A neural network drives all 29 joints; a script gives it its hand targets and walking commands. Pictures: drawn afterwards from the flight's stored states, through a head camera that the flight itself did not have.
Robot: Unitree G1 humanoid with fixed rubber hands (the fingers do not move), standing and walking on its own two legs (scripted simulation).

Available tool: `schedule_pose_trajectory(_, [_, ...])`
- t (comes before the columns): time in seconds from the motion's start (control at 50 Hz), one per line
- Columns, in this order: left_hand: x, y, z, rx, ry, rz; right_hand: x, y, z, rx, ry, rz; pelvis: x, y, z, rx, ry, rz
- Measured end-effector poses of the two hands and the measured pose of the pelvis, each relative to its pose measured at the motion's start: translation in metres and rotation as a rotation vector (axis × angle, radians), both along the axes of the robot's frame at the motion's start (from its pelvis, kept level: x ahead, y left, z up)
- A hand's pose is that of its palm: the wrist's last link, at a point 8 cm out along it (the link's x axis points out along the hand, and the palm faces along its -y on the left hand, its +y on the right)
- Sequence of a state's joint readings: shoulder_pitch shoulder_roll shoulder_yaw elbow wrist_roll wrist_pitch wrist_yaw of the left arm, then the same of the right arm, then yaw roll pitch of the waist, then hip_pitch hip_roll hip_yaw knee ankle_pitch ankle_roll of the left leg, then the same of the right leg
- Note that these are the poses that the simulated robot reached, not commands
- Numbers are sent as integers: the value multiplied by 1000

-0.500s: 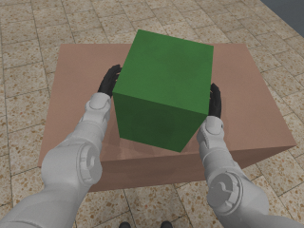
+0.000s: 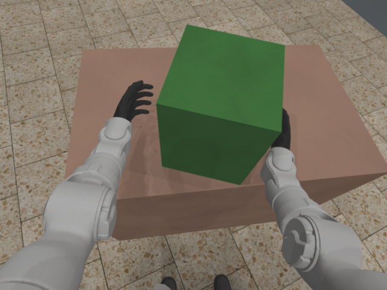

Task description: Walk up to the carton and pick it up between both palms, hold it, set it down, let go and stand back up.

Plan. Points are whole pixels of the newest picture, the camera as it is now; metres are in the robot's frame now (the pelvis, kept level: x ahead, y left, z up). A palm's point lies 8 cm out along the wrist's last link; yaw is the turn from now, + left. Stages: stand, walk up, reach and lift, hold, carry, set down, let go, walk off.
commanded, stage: set down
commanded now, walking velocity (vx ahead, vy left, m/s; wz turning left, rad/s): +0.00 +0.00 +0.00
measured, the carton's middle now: (216, 113) +0.48 -0.05 +0.02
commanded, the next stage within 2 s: none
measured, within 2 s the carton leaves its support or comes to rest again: neither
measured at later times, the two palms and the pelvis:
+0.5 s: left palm (110, 129) +0.43 +0.17 +0.04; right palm (283, 162) +0.35 -0.17 +0.02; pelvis -0.02 +0.00 +0.00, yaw +0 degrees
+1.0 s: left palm (99, 147) +0.39 +0.19 +0.03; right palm (291, 188) +0.30 -0.18 +0.01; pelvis -0.02 +0.00 +0.01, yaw +1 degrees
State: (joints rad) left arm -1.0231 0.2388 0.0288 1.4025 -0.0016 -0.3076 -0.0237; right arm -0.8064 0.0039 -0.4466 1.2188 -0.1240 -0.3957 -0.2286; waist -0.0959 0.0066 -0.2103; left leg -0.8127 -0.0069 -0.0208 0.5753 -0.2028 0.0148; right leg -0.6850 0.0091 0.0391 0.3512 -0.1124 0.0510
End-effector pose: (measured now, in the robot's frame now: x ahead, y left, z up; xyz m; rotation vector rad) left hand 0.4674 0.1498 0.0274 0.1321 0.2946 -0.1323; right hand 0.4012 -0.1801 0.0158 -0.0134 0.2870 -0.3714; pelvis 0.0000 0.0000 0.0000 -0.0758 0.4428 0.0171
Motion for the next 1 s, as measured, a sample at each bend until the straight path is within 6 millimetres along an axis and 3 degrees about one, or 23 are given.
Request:
schedule_pose_trajectory(0.24, [-19,9,26,-1,-33,19,-32,0,6,1,9,5,-12,1,2,0,-67,4])
schedule_pose_trajectory(0.5, [-41,25,10,-7,24,41,-47,5,6,-19,43,10,-15,3,3,-1,-104,7])
schedule_pose_trajectory(0.7, [-58,34,-2,-3,36,50,-70,2,-7,-25,70,8,-15,3,4,-1,-133,9])
schedule_pose_trajectory(1.0, [-80,41,7,-14,7,49,-100,-3,-4,-3,29,-17,-20,4,6,1,-211,15])
